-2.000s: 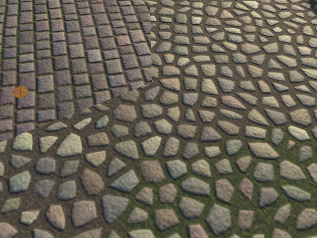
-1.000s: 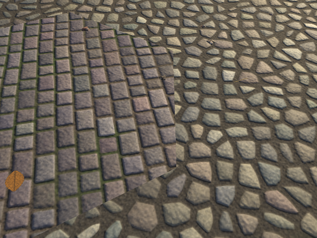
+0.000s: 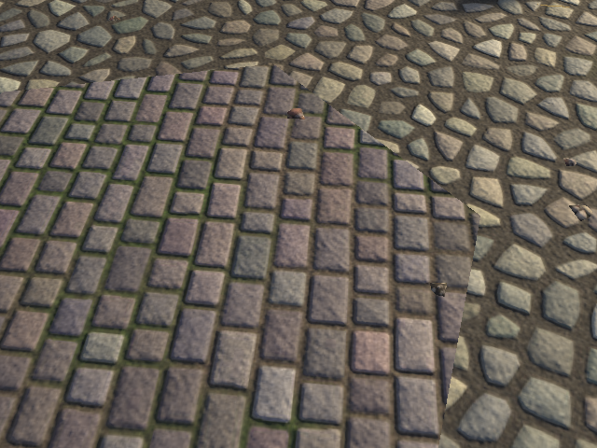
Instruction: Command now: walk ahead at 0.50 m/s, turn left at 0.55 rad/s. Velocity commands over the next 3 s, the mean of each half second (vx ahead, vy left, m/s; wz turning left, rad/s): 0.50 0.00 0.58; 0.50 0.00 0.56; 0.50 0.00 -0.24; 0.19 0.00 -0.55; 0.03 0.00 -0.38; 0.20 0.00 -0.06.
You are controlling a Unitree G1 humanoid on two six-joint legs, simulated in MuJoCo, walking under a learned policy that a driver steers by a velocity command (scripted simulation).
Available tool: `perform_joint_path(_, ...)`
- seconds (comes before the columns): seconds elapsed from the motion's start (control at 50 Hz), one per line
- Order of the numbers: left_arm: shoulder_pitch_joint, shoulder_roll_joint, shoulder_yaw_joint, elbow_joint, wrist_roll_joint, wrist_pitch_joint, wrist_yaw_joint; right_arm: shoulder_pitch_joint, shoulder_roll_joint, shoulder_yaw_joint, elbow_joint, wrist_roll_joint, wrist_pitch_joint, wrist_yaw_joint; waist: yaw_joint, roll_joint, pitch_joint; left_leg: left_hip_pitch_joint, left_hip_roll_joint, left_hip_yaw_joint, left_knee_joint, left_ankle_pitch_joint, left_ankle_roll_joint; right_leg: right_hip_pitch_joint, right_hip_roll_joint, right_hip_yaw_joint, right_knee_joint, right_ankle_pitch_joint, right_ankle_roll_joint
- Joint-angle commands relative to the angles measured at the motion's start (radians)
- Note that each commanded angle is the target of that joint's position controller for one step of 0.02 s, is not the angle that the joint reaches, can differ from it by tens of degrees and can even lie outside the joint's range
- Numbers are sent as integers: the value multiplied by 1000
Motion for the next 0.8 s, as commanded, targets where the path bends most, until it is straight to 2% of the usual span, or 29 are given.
perform_joint_path(0.02,9,83,25,-66,16,12,9,-18,-158,-36,-82,4,-18,-20,38,40,-64,55,264,-276,-198,270,199,-79,-24,4,-147,99,43)
perform_joint_path(0.04,-32,75,22,-82,17,14,11,-2,-171,-41,-80,6,-17,-27,25,46,-52,37,248,-256,-201,259,187,-80,-13,-1,-225,168,54)
perform_joint_path(0.1,-142,50,12,-117,12,10,4,38,-176,-44,-73,12,-7,-37,-19,78,-38,-6,191,-210,-183,162,128,-9,37,-10,-465,382,58)
perform_joint_path(0.14,-196,54,11,-142,1,6,-1,74,-177,-45,-61,14,-3,-37,-45,95,-38,-1,197,-236,-171,106,107,33,63,-10,-543,451,54)
perform_joint_path(0.18,-223,76,16,-162,-6,1,-7,98,-167,-43,-51,19,1,-38,-51,105,-38,56,218,-287,-128,70,99,35,69,15,-592,430,44)
perform_joint_path(0.24,-201,117,30,-168,-9,-16,-17,100,-164,-44,-54,15,11,-46,-26,132,-47,144,253,-378,-34,72,85,71,73,32,-640,313,13)
perform_joint_path(0.26,-154,126,36,-157,-10,-23,-17,88,-160,-42,-61,14,15,-48,2,148,-59,150,247,-392,6,98,75,132,77,20,-664,286,-4)
perform_joint_path(0.28,-63,149,49,-134,-3,-28,-13,76,-135,-33,-71,11,16,-47,49,144,-108,130,204,-374,94,143,49,270,68,12,-694,289,-33)
perform_joint_path(0.3,80,196,64,-118,14,-32,-6,62,-84,-13,-92,1,12,-42,116,81,-231,25,148,-307,328,86,13,514,-64,124,-662,262,-94)
perform_joint_path(0.32,212,285,89,-91,27,-18,-1,192,-22,7,-117,22,2,-41,87,-200,-382,-321,4,-161,669,-272,-67,887,-302,532,-705,108,-256)
perform_joint_path(0.34,218,223,77,-82,-1,-9,-8,216,-94,1,-113,34,-2,-43,86,-272,-374,-494,61,-159,842,-452,-79,908,-366,751,-783,-120,-286)
perform_joint_path(0.36,165,141,55,-105,-7,-3,-5,129,-173,-19,-112,34,3,-42,109,-151,-231,-545,110,-165,902,-368,-85,784,-320,613,-806,-175,-238)
perform_joint_path(0.38,112,115,45,-115,1,7,-3,61,-178,-23,-125,23,10,-44,101,-79,-145,-525,147,-125,898,-291,-89,655,-276,466,-818,-81,-200)
perform_joint_path(0.4,71,94,37,-111,7,13,-3,22,-165,-25,-139,12,13,-41,81,-61,-76,-500,174,-116,851,-239,-91,539,-235,365,-847,25,-188)
perform_joint_path(0.42,51,77,29,-107,13,13,-1,17,-147,-27,-145,13,18,-36,56,-79,-50,-459,203,-115,813,-205,-88,468,-203,284,-872,96,-175)
perform_joint_path(0.44,44,77,30,-101,14,11,-1,28,-124,-24,-148,20,23,-31,43,-96,-37,-425,217,-102,787,-188,-88,422,-185,225,-900,135,-171)
perform_joint_path(0.48,50,96,38,-87,6,2,-3,17,-88,-16,-165,22,33,-27,37,-88,-28,-427,232,-83,739,-155,-96,396,-184,142,-941,218,-191)
perform_joint_path(0.52,59,125,49,-75,5,-2,-2,-15,-79,-12,-188,16,37,-25,37,-65,-26,-457,240,-82,668,-90,-107,410,-196,78,-960,304,-207)
perform_joint_path(0.58,60,144,54,-67,3,5,0,-66,-71,-6,-202,18,31,-12,49,-51,-24,-444,237,-57,515,69,-108,439,-172,-44,-963,394,-187)
perform_joint_path(0.62,78,156,56,-59,0,12,4,-136,-59,1,-220,17,24,2,77,-46,-5,-411,223,-18,400,155,-101,449,-158,-112,-960,411,-168)
perform_joint_path(0.68,128,182,62,-40,-11,27,5,-223,-53,5,-255,19,23,20,107,-40,23,-396,205,28,293,160,-84,512,-179,-159,-947,422,-151)
perform_joint_path(0.72,143,201,68,-31,-22,40,5,-250,-66,1,-277,20,25,30,101,-48,35,-388,189,51,249,91,-58,572,-203,-182,-910,508,-137)
perform_joint_path(0.76,138,233,77,-34,-31,53,11,-212,-100,-16,-282,13,30,33,58,-78,-7,-288,130,103,229,-16,-19,613,-207,-221,-787,824,-116)
perform_joint_path(0.78,134,246,81,-36,-35,61,15,-131,-132,-34,-266,12,34,32,4,-87,-60,-173,88,129,212,-49,8,611,-198,-243,-655,974,-104)
perform_joint_path(0.8,123,233,75,-41,-37,67,19,32,-179,-64,-222,14,37,23,-87,-64,-143,59,45,138,148,17,45,532,-166,-274,-450,991,-75)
